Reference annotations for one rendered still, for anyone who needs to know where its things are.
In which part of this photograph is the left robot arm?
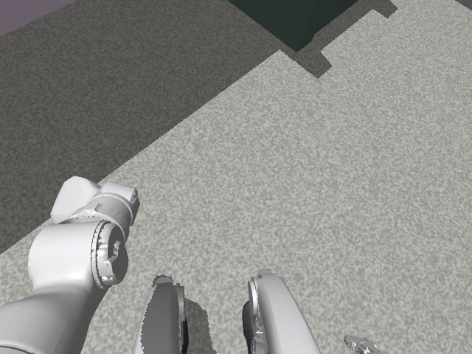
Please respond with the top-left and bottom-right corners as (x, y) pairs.
(0, 181), (140, 354)

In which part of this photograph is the right robot hand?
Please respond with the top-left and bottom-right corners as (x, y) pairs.
(344, 336), (388, 354)

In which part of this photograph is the left robot hand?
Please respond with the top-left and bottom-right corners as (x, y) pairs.
(50, 176), (101, 224)

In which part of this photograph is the right robot foot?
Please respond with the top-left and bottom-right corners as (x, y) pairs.
(242, 301), (268, 354)

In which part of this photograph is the armchair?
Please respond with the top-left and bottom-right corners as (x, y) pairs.
(227, 0), (358, 52)

